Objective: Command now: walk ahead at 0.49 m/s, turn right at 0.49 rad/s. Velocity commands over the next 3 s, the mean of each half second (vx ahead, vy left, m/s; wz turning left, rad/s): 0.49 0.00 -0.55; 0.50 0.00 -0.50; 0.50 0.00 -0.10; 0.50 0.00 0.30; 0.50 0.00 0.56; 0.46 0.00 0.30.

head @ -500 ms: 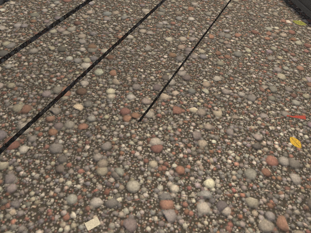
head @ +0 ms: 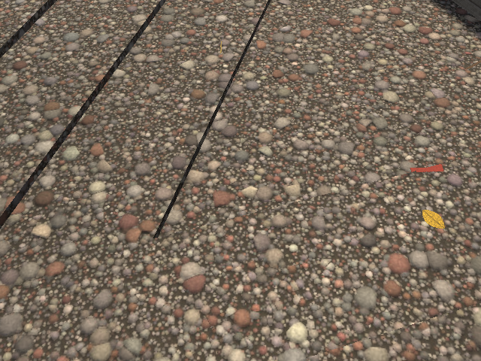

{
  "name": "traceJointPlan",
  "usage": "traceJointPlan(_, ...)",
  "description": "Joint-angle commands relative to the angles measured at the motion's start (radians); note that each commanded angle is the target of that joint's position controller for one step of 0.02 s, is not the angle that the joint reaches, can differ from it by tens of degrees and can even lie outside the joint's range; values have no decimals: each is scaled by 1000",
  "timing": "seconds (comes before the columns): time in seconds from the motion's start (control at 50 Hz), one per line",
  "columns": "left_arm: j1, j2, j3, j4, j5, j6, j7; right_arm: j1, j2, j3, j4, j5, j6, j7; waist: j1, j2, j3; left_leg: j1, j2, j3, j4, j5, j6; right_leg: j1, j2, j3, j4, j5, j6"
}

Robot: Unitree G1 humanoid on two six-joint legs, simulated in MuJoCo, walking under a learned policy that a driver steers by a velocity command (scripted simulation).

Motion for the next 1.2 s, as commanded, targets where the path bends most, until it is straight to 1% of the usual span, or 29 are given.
traceJointPlan(0.02, -42, 150, 38, -77, -4, -18, 25, -1, -110, -34, -83, -19, -2, -6, -33, -58, -35, -85, 39, -1, -187, 122, -30, 25, -262, 266, -198, 433, -209)
traceJointPlan(0.1, 27, 165, 46, -41, -20, -4, 49, -169, -49, -12, -119, -21, -12, 4, 30, -77, -47, 62, -53, 44, -540, 481, -38, -51, -160, 169, -158, 414, -124)
traceJointPlan(0.18, 99, 149, 46, -21, -26, 10, 58, -263, -84, -30, -140, 1, -27, 24, 59, -86, -40, 97, -87, 2, -668, 539, -10, 38, -187, 276, -77, 261, -95)
traceJointPlan(0.22, 99, 149, 50, -22, -19, 17, 59, -259, -104, -44, -143, 7, -35, 29, 39, -114, -40, 98, -87, -19, -695, 419, 18, 134, -225, 354, -12, 281, -87)
traceJointPlan(0.26, 48, 137, 48, -44, -13, 20, 53, -99, -149, -71, -107, 8, -45, 23, -55, -124, -117, 284, -79, -6, -749, 389, 72, 156, -188, 340, 160, 434, -51)
traceJointPlan(0.28, 38, 95, 31, -69, -4, 18, 45, 54, -187, -83, -95, -8, -48, 16, -124, -68, -263, 554, 57, -118, -716, 372, 140, 55, -138, 290, 408, 313, -19)
traceJointPlan(0.3, 232, 21, 4, -70, -29, 14, 37, 149, -270, -108, -55, -11, -38, 20, -69, 284, -453, 958, 314, -562, -747, 186, 340, -308, 11, 172, 773, -188, 55)
traceJointPlan(0.32, 223, 94, 5, -60, -35, 15, 40, 147, -173, -90, -63, 15, -30, 24, -87, 274, -451, 964, 362, -723, -834, -86, 328, -440, -63, 160, 891, -357, 61)
traceJointPlan(0.34, 92, 169, 29, -80, -35, 23, 45, 98, -111, -73, -77, 15, -22, 18, -120, 138, -287, 832, 306, -587, -860, -103, 269, -485, -105, 145, 913, -270, 67)
traceJointPlan(0.36, 6, 170, 32, -108, -20, 28, 50, 37, -100, -65, -79, 4, -12, 18, -105, 25, -172, 683, 266, -467, -877, 27, 235, -471, -138, 101, 890, -207, 76)
traceJointPlan(0.38, -43, 157, 35, -135, -7, 29, 47, 4, -91, -61, -67, 1, -8, 20, -84, 2, -71, 548, 239, -378, -906, 149, 236, -465, -164, 90, 840, -179, 81)
traceJointPlan(0.42, -30, 116, 34, -146, -17, 40, 34, -27, -76, -58, -48, -3, -12, 23, -36, 62, -24, 419, 189, -251, -963, 208, 218, -394, -213, 71, 753, -166, 77)
traceJointPlan(0.46, -48, 74, 23, -156, -21, 49, 28, -35, -91, -64, -21, 9, -16, 27, -23, 76, -7, 382, 193, -173, -1013, 251, 228, -397, -229, 41, 664, -162, 79)
traceJointPlan(0.52, -96, 55, 10, -170, -7, 44, 15, -29, -148, -82, 16, 9, -16, 25, -27, 50, -24, 405, 209, -69, -1041, 344, 247, -402, -247, 24, 515, -26, 87)
traceJointPlan(0.62, -191, 75, 16, -176, -15, 22, -14, -27, -173, -86, 53, 22, -9, 18, -59, 43, -34, 466, 175, 107, -998, 395, 174, -323, -220, -12, 304, 282, 63)
traceJointPlan(0.7, -286, 78, 18, -221, -16, 21, -32, 11, -205, -98, 79, 42, 6, 18, -77, 41, 27, 572, 197, 159, -953, 379, 134, -342, -212, -31, 147, 233, 28)
traceJointPlan(0.74, -228, 110, 37, -218, -4, 27, -32, -1, -238, -110, 80, 49, 16, 17, -31, 54, -1, 589, 203, 190, -841, 633, 119, -225, -162, -86, 127, 119, -3)
traceJointPlan(0.76, -103, 139, 57, -188, -2, 33, -25, -25, -245, -114, 78, 57, 18, 19, 43, 46, -62, 534, 193, 207, -696, 723, 102, -45, -139, -100, 108, 144, -31)
traceJointPlan(0.78, 26, 205, 92, -132, 6, 39, -7, 15, -190, -100, 68, 61, 12, 23, 78, -34, -138, 358, 127, 236, -478, 721, 59, 246, -88, -113, 100, 180, -70)
traceJointPlan(0.8, 120, 281, 124, -115, 18, 38, 19, -34, -131, -71, 10, 40, 3, 28, 136, -300, -206, -32, -22, 271, -28, 222, -25, 555, -281, 221, -16, 82, -208)
traceJointPlan(0.82, 82, 240, 95, -151, 23, 28, 16, -45, -114, -47, -22, 33, -15, 26, 113, -298, -288, -122, -59, 79, 108, -76, 6, 579, -395, 513, -130, -7, -256)
traceJointPlan(0.86, 24, 192, 75, -147, 26, 12, 16, -48, -143, -44, -16, 45, -27, 32, 66, -191, -190, -96, 6, 3, 50, -23, 48, 390, -391, 424, -163, 41, -268)
traceJointPlan(0.9, -29, 115, 57, -127, 11, 6, 20, -59, -147, -48, 8, 13, -23, 31, 30, -150, -106, -72, 63, 0, -91, 27, 30, 276, -322, 306, -152, 146, -232)
traceJointPlan(0.94, -39, 95, 51, -122, 15, 6, 31, -68, -133, -42, 21, 9, -17, 34, 23, -143, -72, -46, 66, 14, -190, 77, -2, 205, -304, 261, -180, 220, -231)
traceJointPlan(1.0, -46, 113, 56, -102, 10, 1, 52, -122, -70, -12, 21, 3, -21, 45, 25, -109, -31, 33, 59, 34, -458, 262, -29, 88, -267, 146, -195, 246, -215)
traceJointPlan(1.08, -7, 115, 61, -61, -1, -15, 53, -177, -81, -5, 29, 8, -39, 65, 59, -103, -7, 165, 10, 26, -676, 643, -5, 12, -245, 113, -158, 77, -170)
traceJointPlan(1.16, 36, 86, 55, -18, -2, -24, 46, -133, -109, -17, 53, 9, -38, 69, 16, -64, 20, 226, 16, 12, -695, 574, 44, 12, -266, 135, 3, 24, -129)
traceJointPlan(1.18, 37, 70, 50, -11, 2, -20, 43, -61, -120, -26, 82, 9, -33, 64, -20, -43, -4, 300, 5, 26, -678, 521, 50, 4, -244, 121, 101, 46, -110)
traceJointPlan(1.2, 77, 34, 38, -14, 12, -17, 35, 26, -174, -45, 111, 1, -35, 61, -41, 87, -72, 444, 40, 11, -653, 660, 78, -47, -156, 62, 326, 29, -69)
